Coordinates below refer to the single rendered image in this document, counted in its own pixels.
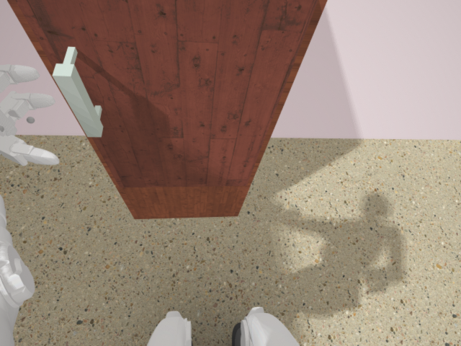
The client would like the robot left thigh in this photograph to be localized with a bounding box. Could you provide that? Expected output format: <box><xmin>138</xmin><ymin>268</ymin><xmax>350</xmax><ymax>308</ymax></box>
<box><xmin>147</xmin><ymin>316</ymin><xmax>192</xmax><ymax>346</ymax></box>

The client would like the left robot hand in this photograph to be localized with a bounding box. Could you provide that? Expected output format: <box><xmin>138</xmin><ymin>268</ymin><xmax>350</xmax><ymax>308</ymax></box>
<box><xmin>0</xmin><ymin>64</ymin><xmax>59</xmax><ymax>166</ymax></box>

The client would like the robot left upper arm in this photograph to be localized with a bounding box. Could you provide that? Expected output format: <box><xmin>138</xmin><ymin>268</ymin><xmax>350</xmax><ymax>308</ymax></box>
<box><xmin>0</xmin><ymin>244</ymin><xmax>35</xmax><ymax>346</ymax></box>

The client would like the cupboard door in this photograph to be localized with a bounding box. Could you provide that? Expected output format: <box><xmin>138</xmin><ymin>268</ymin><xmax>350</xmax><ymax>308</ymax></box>
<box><xmin>16</xmin><ymin>0</ymin><xmax>318</xmax><ymax>187</ymax></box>

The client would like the handle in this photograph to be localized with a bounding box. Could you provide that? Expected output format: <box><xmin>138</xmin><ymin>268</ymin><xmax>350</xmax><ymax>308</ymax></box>
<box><xmin>53</xmin><ymin>47</ymin><xmax>103</xmax><ymax>137</ymax></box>

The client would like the left robot shin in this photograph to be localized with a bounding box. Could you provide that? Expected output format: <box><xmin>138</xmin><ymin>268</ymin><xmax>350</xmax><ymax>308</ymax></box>
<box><xmin>166</xmin><ymin>311</ymin><xmax>182</xmax><ymax>318</ymax></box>

